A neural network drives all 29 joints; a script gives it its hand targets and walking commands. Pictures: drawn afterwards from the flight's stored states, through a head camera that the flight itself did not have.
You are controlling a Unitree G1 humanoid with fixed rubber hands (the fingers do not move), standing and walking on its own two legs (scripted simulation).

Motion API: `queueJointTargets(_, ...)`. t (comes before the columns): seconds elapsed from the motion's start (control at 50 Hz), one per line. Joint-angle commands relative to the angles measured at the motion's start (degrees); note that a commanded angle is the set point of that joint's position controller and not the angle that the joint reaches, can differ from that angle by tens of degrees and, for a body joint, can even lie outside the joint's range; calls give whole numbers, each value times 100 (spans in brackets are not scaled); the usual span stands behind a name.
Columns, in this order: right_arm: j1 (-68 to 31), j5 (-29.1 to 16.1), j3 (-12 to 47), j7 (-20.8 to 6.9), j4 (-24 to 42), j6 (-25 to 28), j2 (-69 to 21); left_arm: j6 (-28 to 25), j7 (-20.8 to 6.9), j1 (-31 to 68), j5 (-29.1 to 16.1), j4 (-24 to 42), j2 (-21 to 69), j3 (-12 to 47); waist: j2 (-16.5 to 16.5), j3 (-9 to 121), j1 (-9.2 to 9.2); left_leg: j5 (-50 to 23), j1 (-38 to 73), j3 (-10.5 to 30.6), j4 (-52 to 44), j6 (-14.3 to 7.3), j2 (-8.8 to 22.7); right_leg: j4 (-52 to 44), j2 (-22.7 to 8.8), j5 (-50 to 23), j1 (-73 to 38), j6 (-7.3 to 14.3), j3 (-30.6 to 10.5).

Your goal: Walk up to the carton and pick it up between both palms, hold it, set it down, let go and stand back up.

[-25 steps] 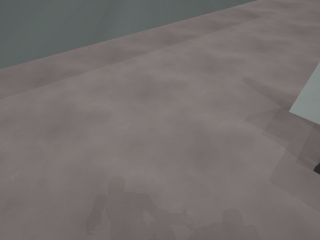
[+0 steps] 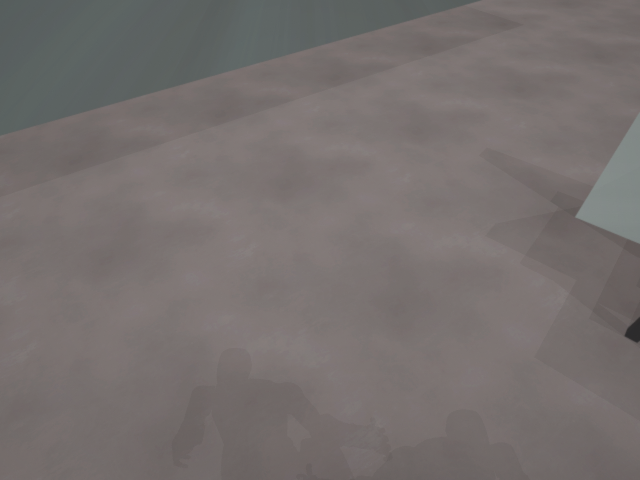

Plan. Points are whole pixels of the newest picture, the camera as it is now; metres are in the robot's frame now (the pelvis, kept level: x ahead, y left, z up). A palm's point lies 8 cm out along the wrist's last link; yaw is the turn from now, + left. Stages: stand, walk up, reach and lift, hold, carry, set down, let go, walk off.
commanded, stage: stand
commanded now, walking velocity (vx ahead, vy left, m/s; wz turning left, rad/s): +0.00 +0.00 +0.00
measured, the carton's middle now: out of the picture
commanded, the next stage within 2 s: walk up in 0.38 s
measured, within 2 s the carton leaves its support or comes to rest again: neither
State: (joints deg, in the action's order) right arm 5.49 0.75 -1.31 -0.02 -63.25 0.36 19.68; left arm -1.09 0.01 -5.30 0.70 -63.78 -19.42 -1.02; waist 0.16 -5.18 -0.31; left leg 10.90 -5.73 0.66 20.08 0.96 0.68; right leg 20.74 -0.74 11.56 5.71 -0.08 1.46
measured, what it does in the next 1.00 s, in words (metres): steps on the spot, turning right: right foot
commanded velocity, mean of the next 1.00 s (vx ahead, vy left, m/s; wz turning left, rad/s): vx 0.00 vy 0.00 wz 0.00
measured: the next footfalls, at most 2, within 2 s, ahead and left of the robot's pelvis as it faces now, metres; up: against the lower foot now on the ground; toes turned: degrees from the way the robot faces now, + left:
right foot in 0.86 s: +0.06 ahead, -0.23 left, +0.00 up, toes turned -17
left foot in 1.12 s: +0.17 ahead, -0.07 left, +0.00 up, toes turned -19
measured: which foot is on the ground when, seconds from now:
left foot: down 0.00-0.86, up 0.88-1.00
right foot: down 0.00-0.62, up 0.64-0.84, down 0.86-1.00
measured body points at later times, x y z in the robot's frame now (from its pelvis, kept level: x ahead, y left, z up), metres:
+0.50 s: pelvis +0.00 +0.00 +0.00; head +0.01 +0.00 +0.45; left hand +0.10 +0.29 -0.13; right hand +0.09 -0.30 -0.13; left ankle +0.00 +0.13 -0.75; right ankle +0.00 -0.12 -0.75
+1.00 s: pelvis +0.01 -0.09 -0.03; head +0.05 -0.11 +0.41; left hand +0.21 +0.20 -0.13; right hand +0.02 -0.47 -0.13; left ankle +0.04 +0.05 -0.70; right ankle +0.02 -0.21 -0.75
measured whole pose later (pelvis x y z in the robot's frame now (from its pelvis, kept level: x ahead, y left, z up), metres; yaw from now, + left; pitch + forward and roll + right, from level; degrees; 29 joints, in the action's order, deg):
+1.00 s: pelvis +0.01 -0.09 -0.03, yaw -19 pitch -4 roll +0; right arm 8.5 0.1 -5.6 2.9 -52.6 2.1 27.5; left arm 3.6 -8.0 -11.1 2.9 -45.2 -24.3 -6.5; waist 0.8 -8.2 3.2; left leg 33.1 -21.2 -2.5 60.3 -1.3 5.1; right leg 42.3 1.1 18.2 20.5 0.8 -1.6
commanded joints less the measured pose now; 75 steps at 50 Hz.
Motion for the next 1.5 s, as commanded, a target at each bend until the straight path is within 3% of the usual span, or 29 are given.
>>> queueJointTargets(0.0,-347,-17,-167,53,434,102,1097,-89,60,341,-29,384,-1277,-208,-14,721,-52,-846,14,463,-264,-212,687,-421,-668,-1034,-12,165,-584)
queueJointTargets(0.38,-196,3,-198,46,302,98,1123,-103,67,363,3,324,-1234,-171,-272,789,-55,-1249,355,430,-418,-130,727,-394,-631,-1129,-17,86,-454)
queueJointTargets(0.44,-352,7,-161,60,316,96,1187,-62,71,311,9,433,-1172,-152,197,354,63,-631,-109,353,-343,-161,677,-604,-717,-730,60,115,-532)
queueJointTargets(0.54,-220,-28,-156,39,330,96,1081,-121,75,332,-36,390,-1269,-179,-145,582,29,-913,6,414,-381,-146,645,-546,-697,-916,-65,109,-542)
queueJointTargets(0.56,91,-32,-806,179,849,109,2147,203,-266,-6,352,1424,-1877,-625,-152,462,-80,28,723,54,442,-390,728,64,-314,-861,1392,547,-939)
queueJointTargets(0.6,1010,-17,-908,280,714,166,2257,343,-529,606,336,1673,-1478,-574,584,615,-460,67,1295,927,-107,-940,1830,1633,25,260,2363,263,-324)
queueJointTargets(0.62,1104,-5,-987,337,797,206,2338,426,-581,758,455,1991,-1420,-618,504,508,-541,-547,935,1347,-395,-1449,2802,2583,-160,1204,2665,163,-582)
queueJointTargets(0.64,957,42,-1056,358,962,222,2469,461,-638,540,420,2087,-1413,-653,600,672,-398,-380,678,1340,-501,-1750,3058,3165,-444,1240,2557,127,-814)
queueJointTargets(0.7,224,48,-1006,393,1394,308,2316,450,-803,246,431,2214,-1548,-793,196,404,-136,112,484,1036,-343,-1669,2947,3283,-707,1421,2602,0,-1055)
queueJointTargets(0.78,-236,176,-1012,372,1563,400,2316,513,-952,-140,322,2134,-1511,-858,1244,-20,185,381,-818,-279,-129,-1320,2384,2588,-758,1367,1631,56,-440)
queueJointTargets(0.8,-330,204,-1024,370,1552,417,2283,524,-982,-112,312,2143,-1570,-917,1020,19,233,562,-1090,-394,7,-1204,2289,2416,-611,1477,1222,72,-215)
queueJointTargets(0.84,-427,174,-859,318,1638,356,1965,406,-955,-1138,273,1844,-1685,-992,341,502,721,1111,-1576,-1267,1777,-812,1172,1270,-3,569,145,308,-2)
queueJointTargets(0.86,-359,138,-757,307,1666,321,1577,366,-905,-1608,319,1747,-2149,-1136,-1291,434,1187,1399,-2237,-1567,3571,-524,424,188,-193,1200,-203,763,-952)
queueJointTargets(0.88,-259,33,-575,288,1872,331,1321,338,-834,-1453,359,1930,-2571,-1169,-2704,394,1037,2971,-3698,-1186,4426,-208,-365,-811,-1161,860,-532,1487,-3531)
queueJointTargets(0.9,-12,26,-585,332,1772,301,1694,389,-850,-822,225,2157,-2750,-1164,-2306,236,696,2995,-3372,-391,4661,-289,166,-999,-1506,1386,156,1912,-4108)
queueJointTargets(0.92,93,-90,-636,314,1736,327,1911,409,-806,-726,179,2343,-2521,-1116,-1469,316,667,2641,-3161,-254,4408,-309,262,-759,-1464,839,-122,1874,-3831)
queueJointTargets(0.96,424,-140,-552,342,1580,382,1763,391,-627,-850,185,2350,-2080,-997,-1267,447,464,2068,-2993,-254,4086,-236,430,-33,-1004,-1060,-187,1606,-2661)
queueJointTargets(1.06,1366,-94,-628,430,1323,454,1843,446,-656,-363,271,2882,-1842,-869,-1026,774,151,1196,-746,-465,2163,-98,174,260,-945,-1134,1368,1538,-2277)
queueJointTargets(1.1,1885,16,-712,470,1183,499,1847,491,-728,60,193,3065,-1609,-738,-523,865,-158,-142,796,-604,1184,-169,80,849,-429,97,2519,1130,-1631)
queueJointTargets(1.12,2331,115,-804,510,1218,504,2181,440,-713,104,215,3248,-1287,-665,219,1023,-522,629,1392,620,363,-441,792,1797,169,1108,3227,768,-1347)
queueJointTargets(1.14,2148,224,-915,541,1393,530,2637,474,-664,-341,247,3170,-892,-644,1075,1148,-331,2193,1265,2818,-558,-545,2300,3482,913,1627,3670,272,-1364)
queueJointTargets(1.16,1296,116,-926,541,1700,584,2842,535,-657,-652,371,2928,-1624,-797,255,701,-71,3443,222,3432,-1080,-892,3132,3956,402,1556,3521,157,-1647)
queueJointTargets(1.18,716,71,-966,518,1753,614,2814,558,-675,-967,350,2735,-1894,-823,241,427,220,3118,-129,2954,-1026,-1075,3004,4129,179,1332,3306,139,-1676)
queueJointTargets(1.22,868,-1,-766,493,1813,667,2216,469,-717,-803,369,2698,-1817,-878,308,156,186,2134,-321,1903,-812,-539,2313,4042,55,933,3240,71,-1518)
queueJointTargets(1.28,714,47,-768,395,1796,700,2293,450,-791,-644,291,2635,-1836,-896,976,-146,89,1869,-653,1171,-741,-1152,2265,4215,-244,619,3292,-112,-1116)
queueJointTargets(1.32,937,78,-812,384,1740,686,2155,436,-866,-601,281,2547,-1724,-905,864,-75,36,1760,-580,568,-568,-1128,2037,3864,-358,523,3325,-119,-899)
queueJointTargets(1.36,1244,119,-887,380,1756,708,2321,450,-893,-166,266,2659,-1623,-900,1026,-15,-185,1928,-421,459,-509,-1306,2229,3571,-474,885,3331,-151,-759)
queueJointTargets(1.38,1385,88,-859,397,1736,748,2442,395,-927,-111,278,2716,-1648,-876,612,-66,-238,1714,-336,486,-409,-1240,2122,3309,-507,776,3287,-236,-632)
queueJointTargets(1.48,1147,68,-914,353,1701,736,2633,365,-989,-190,141,2564,-1506,-876,1099,172,7,967,-1248,-667,-58,-1152,2053,2381,-494,757,1883,15,47)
